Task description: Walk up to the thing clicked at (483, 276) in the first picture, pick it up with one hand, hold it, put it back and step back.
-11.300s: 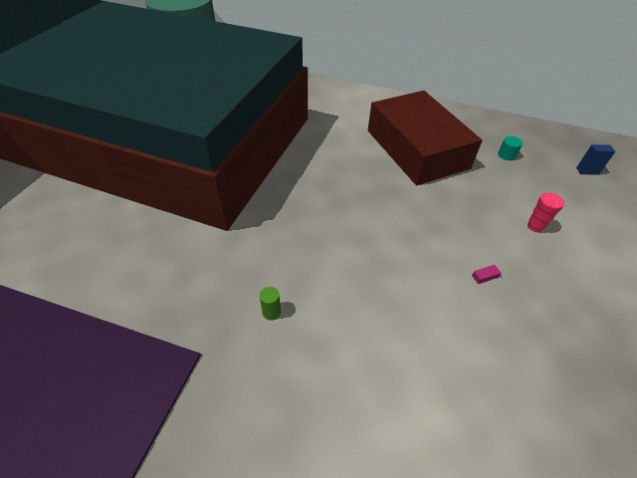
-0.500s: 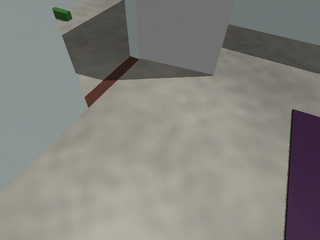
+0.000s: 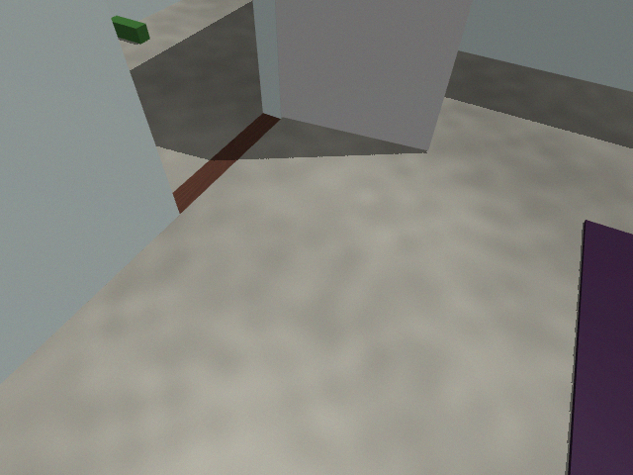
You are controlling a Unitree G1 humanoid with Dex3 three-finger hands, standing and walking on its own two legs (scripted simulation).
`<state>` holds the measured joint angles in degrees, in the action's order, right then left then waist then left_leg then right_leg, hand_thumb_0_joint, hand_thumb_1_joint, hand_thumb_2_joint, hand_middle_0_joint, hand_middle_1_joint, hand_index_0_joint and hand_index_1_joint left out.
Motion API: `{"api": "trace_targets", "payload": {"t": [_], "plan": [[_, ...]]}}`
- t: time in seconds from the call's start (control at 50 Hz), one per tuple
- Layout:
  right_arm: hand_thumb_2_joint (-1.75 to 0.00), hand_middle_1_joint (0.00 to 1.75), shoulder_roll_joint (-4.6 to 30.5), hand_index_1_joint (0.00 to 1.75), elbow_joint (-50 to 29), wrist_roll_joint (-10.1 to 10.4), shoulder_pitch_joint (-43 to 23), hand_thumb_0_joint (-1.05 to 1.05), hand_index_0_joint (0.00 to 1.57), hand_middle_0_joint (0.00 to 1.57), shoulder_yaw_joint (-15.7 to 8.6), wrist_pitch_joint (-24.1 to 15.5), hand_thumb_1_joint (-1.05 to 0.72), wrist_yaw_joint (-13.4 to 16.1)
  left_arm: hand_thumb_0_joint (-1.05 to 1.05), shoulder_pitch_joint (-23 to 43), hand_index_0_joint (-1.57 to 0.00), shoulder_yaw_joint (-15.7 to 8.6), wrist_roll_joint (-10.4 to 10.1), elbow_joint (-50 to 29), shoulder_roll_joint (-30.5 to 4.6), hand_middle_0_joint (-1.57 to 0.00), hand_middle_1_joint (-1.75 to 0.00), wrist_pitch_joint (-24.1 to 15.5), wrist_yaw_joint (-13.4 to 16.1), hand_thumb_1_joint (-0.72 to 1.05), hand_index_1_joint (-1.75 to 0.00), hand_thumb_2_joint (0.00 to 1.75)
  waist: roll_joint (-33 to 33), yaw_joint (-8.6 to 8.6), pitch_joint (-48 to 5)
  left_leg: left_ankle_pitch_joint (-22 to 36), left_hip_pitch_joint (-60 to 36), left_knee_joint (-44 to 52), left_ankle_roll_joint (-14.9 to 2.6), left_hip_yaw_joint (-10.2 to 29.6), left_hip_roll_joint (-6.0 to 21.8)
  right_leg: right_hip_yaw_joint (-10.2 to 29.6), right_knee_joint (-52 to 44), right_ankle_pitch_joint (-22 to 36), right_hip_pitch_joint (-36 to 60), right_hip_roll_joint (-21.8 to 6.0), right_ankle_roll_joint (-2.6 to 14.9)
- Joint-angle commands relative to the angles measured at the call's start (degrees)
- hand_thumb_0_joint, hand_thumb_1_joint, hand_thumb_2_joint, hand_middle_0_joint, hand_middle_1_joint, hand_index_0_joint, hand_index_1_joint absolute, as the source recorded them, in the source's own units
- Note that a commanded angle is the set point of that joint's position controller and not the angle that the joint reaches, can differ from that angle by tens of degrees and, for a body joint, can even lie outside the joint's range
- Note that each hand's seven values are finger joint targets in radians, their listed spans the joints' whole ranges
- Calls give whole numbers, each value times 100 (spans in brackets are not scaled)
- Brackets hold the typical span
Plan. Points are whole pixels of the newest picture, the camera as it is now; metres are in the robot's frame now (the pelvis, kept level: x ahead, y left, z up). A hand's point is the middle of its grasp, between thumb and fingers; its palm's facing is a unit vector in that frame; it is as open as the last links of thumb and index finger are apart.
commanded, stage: stand
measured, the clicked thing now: out of the picture -0.79 +0.79 -0.77
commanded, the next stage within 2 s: walk up in 0.46 s
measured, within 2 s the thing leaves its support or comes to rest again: neither
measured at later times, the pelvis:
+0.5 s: pelvis +0.00 +0.00 +0.00, yaw +0 degrees
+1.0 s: pelvis +0.12 -0.06 -0.01, yaw +3 degrees
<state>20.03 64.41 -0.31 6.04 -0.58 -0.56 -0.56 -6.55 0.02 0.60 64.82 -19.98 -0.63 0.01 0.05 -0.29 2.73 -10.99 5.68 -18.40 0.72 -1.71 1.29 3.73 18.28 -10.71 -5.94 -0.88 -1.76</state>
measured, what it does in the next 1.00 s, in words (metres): walks ahead: right foot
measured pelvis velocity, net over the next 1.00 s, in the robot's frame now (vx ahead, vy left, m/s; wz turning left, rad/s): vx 0.12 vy -0.06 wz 0.05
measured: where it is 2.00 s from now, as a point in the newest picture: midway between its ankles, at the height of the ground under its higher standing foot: (344, 414)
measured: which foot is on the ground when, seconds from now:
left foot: down 0.00-0.72, up 0.74-1.00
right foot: down 0.00-0.50, up 0.52-0.68, down 0.70-1.00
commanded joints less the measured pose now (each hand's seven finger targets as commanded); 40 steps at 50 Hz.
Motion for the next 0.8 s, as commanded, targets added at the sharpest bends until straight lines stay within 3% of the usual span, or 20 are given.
{"api": "trace_targets", "payload": {"t": [0.0,0.18,0.42,0.44,0.46,0.48,0.5,0.52,0.54,0.56,0.58,0.62,0.64,0.66,0.68,0.7,0.72,0.74,0.76,0.78], "plan": [[-90,30,1222,30,-313,-12,-195,0,20,20,-230,-106,-90,73,0,186,-20,-229,-16,-325,-1218,-20,-30,-101,65,90,-30,90,-16,-1,-338,631,-87,286,-172,474,633,317,-235,888,-103,-582,248],[-90,30,1218,30,-328,-13,-168,0,20,20,-238,-99,-90,77,0,160,-20,-226,0,-364,-1252,-20,-30,-126,82,90,-30,90,28,-16,-517,1038,-254,141,-193,438,646,318,-197,1395,-28,-631,247],[-90,30,1227,30,-345,-11,-185,0,20,20,-225,-116,-90,77,0,98,-20,-222,-9,-357,-1214,-20,-30,-107,69,90,-30,90,-84,14,-400,869,-170,241,-193,463,641,304,-224,1146,-45,-612,251],[-90,30,1648,30,-667,-110,207,0,20,20,-521,-177,-90,-22,0,-136,-20,-448,75,-712,-1553,-20,-30,-139,-62,90,-30,90,-105,-84,-872,-1749,-672,-22,-532,468,489,156,311,-1322,-272,-140,444],[-90,30,1725,30,-550,-154,545,0,20,20,-598,-192,-90,-47,0,59,-20,-470,129,-726,-1488,-20,-30,-118,-111,90,-30,90,-323,-250,-486,-2914,-866,300,-716,902,776,0,787,-2117,-1309,-13,445],[-90,30,1905,30,-542,-156,761,0,20,20,-716,-171,-90,-49,0,356,-20,-496,154,-841,-1380,-20,-30,-98,-163,90,-30,90,-772,-443,78,-3599,-717,902,-1017,1679,1403,-329,1748,-1927,-2099,200,349],[-90,30,2062,30,-665,-159,774,0,20,20,-794,-183,-90,-51,0,431,-20,-524,181,-1021,-1421,-20,-30,-94,-182,90,-30,90,-921,-487,579,-3435,-437,1313,-1441,2292,2117,-213,2625,-1903,-2704,-12,283],[-90,30,2019,30,-749,-181,762,0,20,20,-797,-235,-90,-56,0,405,-20,-534,159,-1092,-1435,-20,-30,-123,-198,90,-30,90,-658,-386,855,-2970,-221,1315,-1582,2383,2272,9,2865,-1769,-2914,-243,278],[-90,30,1888,30,-849,-177,700,0,20,20,-765,-265,-90,-60,0,302,-20,-542,134,-1106,-1443,-20,-30,-145,-243,90,-30,90,-468,-269,781,-2595,-159,1224,-1494,2118,2092,116,2867,-1631,-2754,-349,302],[-90,30,1823,30,-987,-184,496,0,20,20,-739,-278,-90,-67,0,-14,-20,-538,75,-1111,-1378,-20,-30,-158,-297,90,-30,90,-682,-88,606,-2431,-164,1168,-1383,1688,1938,40,2586,-1581,-2524,-404,310],[-90,30,1857,30,-1134,-220,268,0,20,20,-783,-270,-90,-95,0,-169,-20,-535,56,-1107,-1342,-20,-30,-179,-356,90,-30,90,-1000,-27,504,-2195,-127,994,-1290,1377,1805,-61,2141,-1585,-2191,-446,335],[-90,30,1743,30,-1335,-245,55,0,20,20,-765,-228,-90,-152,0,-487,-20,-604,98,-1062,-1318,-20,-30,-202,-409,90,-30,90,-1110,105,291,-1802,466,600,-1054,642,1327,-445,1502,-1091,-1058,-205,291],[-90,30,1726,30,-1427,-240,-91,0,20,20,-774,-188,-90,-163,0,-926,-20,-643,110,-945,-1304,-20,-30,-216,-389,90,-30,90,-1029,336,141,-1830,832,95,-951,344,1148,-623,1068,-481,-273,-136,282],[-90,30,1536,30,-1506,-244,-170,0,20,20,-730,-144,-90,-160,0,-1447,-20,-715,128,-757,-1378,-20,-30,-251,-334,90,-30,90,-492,580,-44,-1918,1387,-823,-828,5,840,-777,777,-106,640,98,232],[-90,30,1203,30,-1565,-233,73,0,20,20,-606,-114,-90,-167,0,-1984,-20,-847,157,-643,-1679,-20,-30,-303,-247,90,-30,90,568,754,-332,-2341,2264,-2190,-652,-309,422,-371,633,-574,1702,84,252],[-90,30,784,30,-1778,-180,61,0,20,20,-437,-95,-90,-179,0,-2478,-20,-1042,201,-734,-2250,-20,-30,-341,-137,90,-30,90,2022,1065,-183,-2834,3449,-4000,-391,-249,-364,1977,-573,-2882,1629,-1186,603],[-90,30,1181,30,-1751,-122,162,0,20,20,-554,-28,-90,-152,0,-1863,-20,-971,208,-1059,-2450,-20,-30,-373,-133,90,-30,90,1153,750,65,-2338,3083,-4525,-291,792,-318,3733,-1386,-4156,405,-2164,1223],[-90,30,1534,30,-1631,-65,315,0,20,20,-656,-38,-90,-154,0,-1258,-20,-923,125,-1328,-2387,-20,-30,-387,-136,90,-30,90,513,443,527,-1779,3032,-4614,-286,1130,-2,3501,-1324,-4028,-43,-2122,1408],[-90,30,1595,30,-1480,-9,621,0,20,20,-668,-64,-90,-173,0,-920,-20,-874,74,-1418,-2128,-20,-30,-411,-120,90,-30,90,370,218,636,-1357,3130,-4609,-295,1137,156,2721,-1164,-3314,25,-1805,1371],[-90,30,1611,30,-1368,21,870,0,20,20,-658,-80,-90,-174,0,-713,-20,-842,45,-1492,-1938,-20,-30,-436,-93,90,-30,90,481,85,643,-1072,2945,-4475,-268,1140,230,2104,-1120,-2788,-144,-1545,1219]]}}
